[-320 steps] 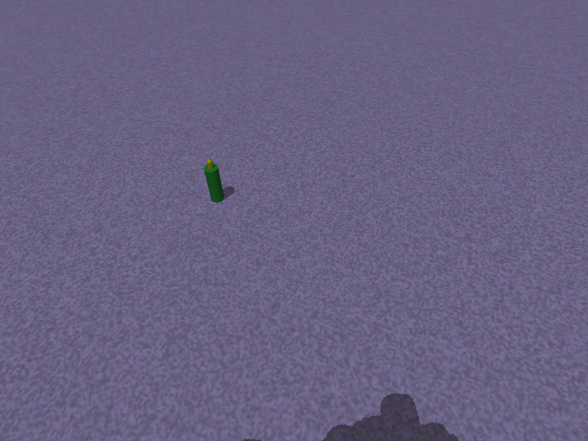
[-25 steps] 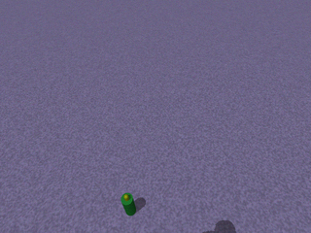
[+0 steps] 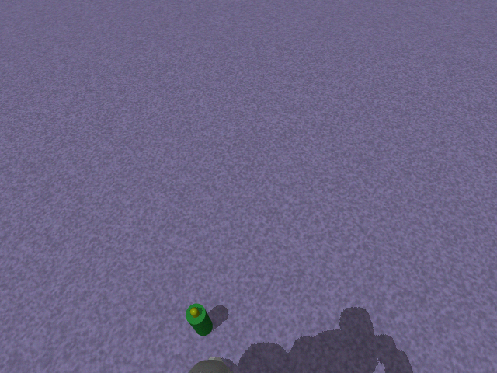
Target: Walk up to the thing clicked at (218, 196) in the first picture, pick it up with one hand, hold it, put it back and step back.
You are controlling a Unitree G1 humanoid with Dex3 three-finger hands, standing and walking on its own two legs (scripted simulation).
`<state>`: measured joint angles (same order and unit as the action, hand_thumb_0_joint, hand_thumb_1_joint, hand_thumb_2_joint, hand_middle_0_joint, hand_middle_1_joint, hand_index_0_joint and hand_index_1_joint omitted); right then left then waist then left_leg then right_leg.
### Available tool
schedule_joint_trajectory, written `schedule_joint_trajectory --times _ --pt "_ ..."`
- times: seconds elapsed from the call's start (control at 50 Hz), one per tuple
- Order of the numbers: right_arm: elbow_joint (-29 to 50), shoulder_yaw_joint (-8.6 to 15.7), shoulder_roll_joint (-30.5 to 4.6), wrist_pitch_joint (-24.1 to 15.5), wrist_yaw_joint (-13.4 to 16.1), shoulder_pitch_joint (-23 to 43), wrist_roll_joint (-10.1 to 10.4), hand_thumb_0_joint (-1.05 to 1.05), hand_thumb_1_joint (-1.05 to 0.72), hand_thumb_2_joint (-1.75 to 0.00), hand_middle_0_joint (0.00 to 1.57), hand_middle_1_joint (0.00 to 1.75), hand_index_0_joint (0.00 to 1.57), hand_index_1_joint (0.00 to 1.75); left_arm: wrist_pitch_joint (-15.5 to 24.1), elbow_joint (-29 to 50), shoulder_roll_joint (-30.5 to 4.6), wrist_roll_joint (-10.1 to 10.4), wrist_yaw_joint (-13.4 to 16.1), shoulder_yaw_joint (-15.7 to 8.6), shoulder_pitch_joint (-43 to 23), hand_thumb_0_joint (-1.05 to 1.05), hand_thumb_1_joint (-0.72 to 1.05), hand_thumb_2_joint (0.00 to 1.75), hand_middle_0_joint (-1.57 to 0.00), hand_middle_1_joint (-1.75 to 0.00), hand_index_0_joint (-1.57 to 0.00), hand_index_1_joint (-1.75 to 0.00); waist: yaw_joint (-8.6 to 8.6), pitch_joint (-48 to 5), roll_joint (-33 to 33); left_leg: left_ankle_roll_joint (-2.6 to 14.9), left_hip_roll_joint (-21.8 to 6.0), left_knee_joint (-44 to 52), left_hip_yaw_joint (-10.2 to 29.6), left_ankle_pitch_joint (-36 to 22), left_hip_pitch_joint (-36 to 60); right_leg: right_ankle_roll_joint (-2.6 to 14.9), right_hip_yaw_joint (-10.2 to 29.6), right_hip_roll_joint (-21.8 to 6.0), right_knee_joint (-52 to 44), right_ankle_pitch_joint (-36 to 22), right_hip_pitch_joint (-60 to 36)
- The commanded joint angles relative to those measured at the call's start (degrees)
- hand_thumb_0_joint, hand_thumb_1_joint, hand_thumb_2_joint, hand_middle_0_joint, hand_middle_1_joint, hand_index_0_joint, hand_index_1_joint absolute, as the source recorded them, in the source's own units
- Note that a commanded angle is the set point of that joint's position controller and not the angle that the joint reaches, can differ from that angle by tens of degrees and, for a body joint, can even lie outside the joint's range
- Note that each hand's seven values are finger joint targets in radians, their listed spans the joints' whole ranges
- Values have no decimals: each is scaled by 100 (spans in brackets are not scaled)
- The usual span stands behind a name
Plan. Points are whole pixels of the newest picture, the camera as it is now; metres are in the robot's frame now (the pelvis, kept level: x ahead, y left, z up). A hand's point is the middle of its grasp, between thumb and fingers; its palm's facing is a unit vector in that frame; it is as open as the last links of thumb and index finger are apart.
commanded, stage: walk up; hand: left
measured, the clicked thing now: (199, 319) +0.35 +0.21 -0.65
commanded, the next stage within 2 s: none
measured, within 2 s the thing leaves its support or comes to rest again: neither
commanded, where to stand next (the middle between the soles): +0.00 +0.01 m, yaw -1 degrees
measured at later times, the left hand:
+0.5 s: hand out of the picture +0.01 +0.27 -0.14, palm faces -0.06 -0.89 -0.45, open 7.4 cm
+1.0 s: hand out of the picture +0.03 +0.25 -0.14, palm faces -0.02 -0.91 -0.42, open 7.4 cm
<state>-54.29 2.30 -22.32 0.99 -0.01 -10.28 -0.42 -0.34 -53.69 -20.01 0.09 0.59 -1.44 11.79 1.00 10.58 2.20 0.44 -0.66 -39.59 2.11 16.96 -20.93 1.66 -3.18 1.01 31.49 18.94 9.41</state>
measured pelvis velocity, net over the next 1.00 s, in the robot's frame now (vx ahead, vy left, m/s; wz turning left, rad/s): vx -0.06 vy -0.02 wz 0.00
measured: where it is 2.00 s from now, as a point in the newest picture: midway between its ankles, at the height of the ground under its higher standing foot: outside the picture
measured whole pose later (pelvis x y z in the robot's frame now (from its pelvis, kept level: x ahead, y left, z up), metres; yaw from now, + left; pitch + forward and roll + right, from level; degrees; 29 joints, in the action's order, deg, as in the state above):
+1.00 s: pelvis -0.06 -0.02 -0.01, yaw +0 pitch -5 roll +0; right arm -51.5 2.8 -23.3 3.0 -0.7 -11.9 -0.7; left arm 1.7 -53.6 -20.9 -1.3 0.8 -2.3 11.6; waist -0.8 6.6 2.4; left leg 0.0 0.2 -47.6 6.1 27.2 -16.8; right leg 0.1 -1.2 -0.8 36.0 13.0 18.2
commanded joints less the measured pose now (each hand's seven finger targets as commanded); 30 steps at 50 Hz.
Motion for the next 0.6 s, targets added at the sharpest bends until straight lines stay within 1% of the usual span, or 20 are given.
schedule_joint_trajectory --times 0.0,0.02,0.04,0.06,0.08,0.12,0.16,0.24,0.28,0.3,0.32,0.34,0.36,0.38,0.4,0.42,0.44,0.46,0.54,0.58 --pt "355 413 -1258 5 117 -415 -64 0 -90 -90 20 30 20 30 -63 687 -1353 152 145 -311 -347 0 90 90 -20 -30 -20 -30 -226 -1180 -413 278 -263 873 218 -3054 1100 305 616 -1006 654 -3290 497" --pt "534 488 -1539 8 123 -249 -67 0 -90 -90 20 30 20 30 -103 707 -1227 228 151 -309 -174 0 90 90 -20 -30 -20 -30 -166 -1356 287 664 -976 1276 975 -4445 1094 21 356 -327 1477 -2200 456" --pt "657 517 -1678 7 115 -134 -59 0 -90 -90 20 30 20 30 -163 683 -1120 278 184 -305 7 0 90 90 -20 -30 -20 -30 -121 -1490 868 1128 -1502 1488 1668 -5344 1344 -56 314 275 2328 242 736" --pt "684 535 -1731 6 133 -82 -33 0 -90 -90 20 30 20 30 -238 626 -1169 241 236 -341 206 0 90 90 -20 -30 -20 -30 -188 -1688 1200 1676 -1991 1402 2102 -5692 1415 -48 614 399 3309 2181 877" --pt "682 545 -1591 16 153 -135 -42 0 -90 -90 20 30 20 30 -284 524 -1192 202 257 -340 175 0 90 90 -20 -30 -20 -30 -194 -1587 951 1728 -1955 1445 2123 -5191 1085 -50 912 304 3731 2136 861" --pt "983 456 -1289 75 175 362 -53 0 -90 -90 20 30 20 30 -310 479 -1274 168 216 -394 146 0 90 90 -20 -30 -20 -30 -86 -1561 732 1356 -1408 1408 1241 -4336 870 -3 1050 287 3940 1796 989" --pt "1058 438 -1176 60 178 397 -78 0 -90 -90 20 30 20 30 -291 453 -1215 162 177 -398 254 0 90 90 -20 -30 -20 -30 -25 -1590 621 1204 -1170 1327 957 -3619 905 -33 1021 292 3825 1402 1098" --pt "1090 444 -1134 69 86 256 -148 0 -90 -90 20 30 20 30 -85 460 -1144 65 153 -371 247 0 90 90 -20 -30 -20 -30 -183 -1805 590 1255 -1169 1168 1013 -2127 1701 -233 499 -41 1633 1236 1007" --pt "1121 459 -1230 119 15 285 -184 0 -90 -90 20 30 20 30 28 353 -1148 6 160 -412 436 0 90 90 -20 -30 -20 -30 -165 -1939 671 1276 -1227 980 1134 -1707 1718 -251 359 -13 458 1047 607" --pt "1094 447 -1227 155 -12 299 -167 0 -90 -90 20 30 20 30 78 233 -1145 -43 159 -435 527 0 90 90 -20 -30 -20 -30 -111 -1826 558 1152 -1103 800 1043 -1656 1459 -210 272 70 -355 614 235" --pt "1083 407 -1191 182 -29 384 -118 0 -90 -90 20 30 20 30 133 145 -1137 -91 164 -450 660 0 90 90 -20 -30 -20 -30 48 -1700 436 942 -974 497 849 -1784 1092 -119 265 94 -1132 -35 -152" --pt "1038 328 -950 189 -31 334 -39 0 -90 -90 20 30 20 30 202 175 -1352 -187 184 -474 478 0 90 90 -20 -30 -20 -30 -22 -1481 66 624 -777 243 766 -1417 345 37 1008 -303 -1373 -286 -476" --pt "1115 243 -715 151 -63 345 18 0 -90 -90 20 30 20 30 253 344 -1708 -259 193 -551 273 0 90 90 -20 -30 -20 -30 -47 -1214 -1144 180 -124 -426 225 13 -733 429 2718 -1513 -1413 -617 -525" --pt "1201 331 -1001 167 23 889 -1 0 -90 -90 20 30 20 30 223 504 -2253 -269 188 -616 -138 0 90 90 -20 -30 -20 -30 206 -780 -1382 22 229 -1098 503 1599 -557 1298 3425 -2472 -1476 -992 936" --pt "1075 412 -1174 158 50 838 -38 0 -90 -90 20 30 20 30 241 659 -2180 -260 180 -581 -461 0 90 90 -20 -30 -20 -30 90 -416 -1287 -40 108 -1608 795 1492 61 1486 3441 -2573 -1393 -1496 1627" --pt "972 401 -1173 130 11 705 -7 0 -90 -90 20 30 20 30 253 661 -1767 -196 163 -519 -579 0 90 90 -20 -30 -20 -30 -56 -200 -908 -26 55 -1577 828 1263 69 1281 2646 -2201 -1206 -2071 1441" --pt "830 353 -1055 79 -5 607 53 0 -90 -90 20 30 20 30 283 652 -1466 -156 168 -434 -649 0 90 90 -20 -30 -20 -30 -163 -258 -648 35 359 -1426 689 1071 -263 942 1641 -1556 -735 -3395 625" --pt "771 265 -838 29 -4 462 91 0 -90 -90 20 30 20 30 297 567 -1335 -158 168 -411 -536 0 90 90 -20 -30 -20 -30 -218 -488 -968 49 401 -1194 530 869 -431 711 1247 -1263 -527 -4063 68" --pt "773 181 -840 -151 -17 650 2 0 -90 -90 20 30 20 30 276 496 -1456 -255 76 -472 333 0 90 90 -20 -30 -20 -30 332 -1000 -1395 -17 335 191 -255 765 -372 602 1258 -961 -442 -3131 -1120" --pt "667 238 -841 -272 -1 343 -34 0 -90 -90 20 30 20 30 192 619 -1600 -208 1 -522 195 0 90 90 -20 -30 -20 -30 176 -1080 -1485 -2 375 1044 -501 413 130 696 1258 -1073 -198 -2547 -922"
